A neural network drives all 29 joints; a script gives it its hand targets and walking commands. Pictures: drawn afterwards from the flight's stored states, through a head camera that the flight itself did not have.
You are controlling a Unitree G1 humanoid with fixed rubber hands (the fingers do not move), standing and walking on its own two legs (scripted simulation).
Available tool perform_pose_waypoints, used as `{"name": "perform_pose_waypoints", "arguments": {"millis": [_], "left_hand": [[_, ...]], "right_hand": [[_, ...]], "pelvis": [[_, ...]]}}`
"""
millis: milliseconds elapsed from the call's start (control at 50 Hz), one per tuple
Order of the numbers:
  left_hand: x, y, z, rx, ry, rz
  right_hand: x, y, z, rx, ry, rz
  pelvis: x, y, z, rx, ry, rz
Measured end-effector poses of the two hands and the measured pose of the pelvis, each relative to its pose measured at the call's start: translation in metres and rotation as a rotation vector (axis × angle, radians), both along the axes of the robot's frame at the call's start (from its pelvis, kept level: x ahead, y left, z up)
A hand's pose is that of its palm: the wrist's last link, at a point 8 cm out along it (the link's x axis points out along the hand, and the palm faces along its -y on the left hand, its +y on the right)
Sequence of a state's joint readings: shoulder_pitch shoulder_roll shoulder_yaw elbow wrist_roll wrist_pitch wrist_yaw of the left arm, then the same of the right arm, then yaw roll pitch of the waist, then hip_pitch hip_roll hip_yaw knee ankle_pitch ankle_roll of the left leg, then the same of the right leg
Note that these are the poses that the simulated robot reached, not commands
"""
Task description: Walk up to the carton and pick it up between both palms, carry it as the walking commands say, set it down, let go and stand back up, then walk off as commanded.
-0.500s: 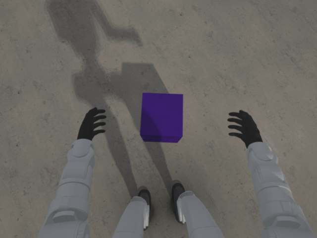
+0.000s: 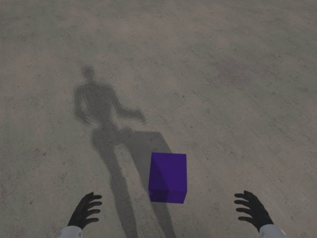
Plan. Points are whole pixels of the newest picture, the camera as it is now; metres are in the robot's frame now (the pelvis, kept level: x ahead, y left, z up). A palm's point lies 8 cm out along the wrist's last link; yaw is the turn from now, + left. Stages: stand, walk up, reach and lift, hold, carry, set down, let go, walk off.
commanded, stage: let go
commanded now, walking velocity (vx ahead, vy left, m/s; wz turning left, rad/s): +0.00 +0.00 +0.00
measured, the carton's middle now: (167, 178) +0.48 -0.02 -0.65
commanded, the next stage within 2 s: stand in 0.32 s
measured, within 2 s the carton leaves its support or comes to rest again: neither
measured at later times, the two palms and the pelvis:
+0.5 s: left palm (73, 233) +0.14 +0.25 -0.10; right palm (275, 227) +0.15 -0.27 -0.09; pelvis +0.03 +0.00 -0.01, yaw -2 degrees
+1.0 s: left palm (81, 231) +0.15 +0.24 -0.13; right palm out of the picture +0.09 -0.28 -0.13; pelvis +0.06 -0.01 -0.02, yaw -6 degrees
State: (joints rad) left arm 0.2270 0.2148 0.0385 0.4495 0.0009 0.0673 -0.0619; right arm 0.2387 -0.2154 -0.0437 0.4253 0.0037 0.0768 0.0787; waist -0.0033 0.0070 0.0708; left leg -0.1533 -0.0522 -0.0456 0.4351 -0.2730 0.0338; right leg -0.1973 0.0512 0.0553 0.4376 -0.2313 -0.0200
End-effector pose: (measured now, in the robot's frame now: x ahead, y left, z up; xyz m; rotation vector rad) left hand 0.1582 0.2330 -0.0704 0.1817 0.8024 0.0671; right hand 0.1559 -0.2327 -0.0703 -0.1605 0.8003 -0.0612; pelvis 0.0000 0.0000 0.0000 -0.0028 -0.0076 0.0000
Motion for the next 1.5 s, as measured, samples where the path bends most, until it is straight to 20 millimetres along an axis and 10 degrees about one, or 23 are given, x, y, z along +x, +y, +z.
{"name": "perform_pose_waypoints", "arguments": {"millis": [400,880,1500], "left_hand": [[-0.006,0.006,-0.008,0.08,0.024,0.019],[0.004,0.007,-0.054,0.12,0.235,-0.014],[-0.081,-0.005,-0.072,0.12,0.537,0.002]], "right_hand": [[0.01,-0.016,-0.003,-0.103,-0.024,-0.017],[-0.05,-0.046,-0.052,-0.141,0.246,-0.175],[-0.16,-0.023,-0.078,-0.065,0.59,-0.243]], "pelvis": [[0.014,-0.004,-0.003,-0.005,-0.017,-0.018],[0.064,-0.009,-0.015,0.0,0.077,-0.089],[0.053,-0.013,-0.01,0.006,0.021,-0.129]]}}
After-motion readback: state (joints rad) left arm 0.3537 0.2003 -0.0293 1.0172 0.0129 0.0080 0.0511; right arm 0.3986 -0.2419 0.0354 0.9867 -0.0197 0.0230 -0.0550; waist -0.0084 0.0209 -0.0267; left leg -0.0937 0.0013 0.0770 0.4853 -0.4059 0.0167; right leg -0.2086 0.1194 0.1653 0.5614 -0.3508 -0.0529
